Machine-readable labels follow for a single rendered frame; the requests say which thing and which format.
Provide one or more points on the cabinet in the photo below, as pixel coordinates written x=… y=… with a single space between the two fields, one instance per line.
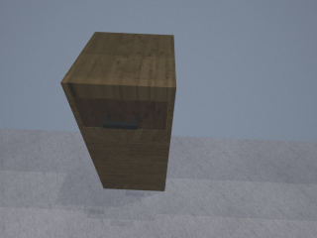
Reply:
x=126 y=66

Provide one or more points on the drawer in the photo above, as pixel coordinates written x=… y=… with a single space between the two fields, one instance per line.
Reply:
x=152 y=114

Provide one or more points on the handle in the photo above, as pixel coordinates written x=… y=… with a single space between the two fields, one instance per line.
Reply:
x=128 y=125

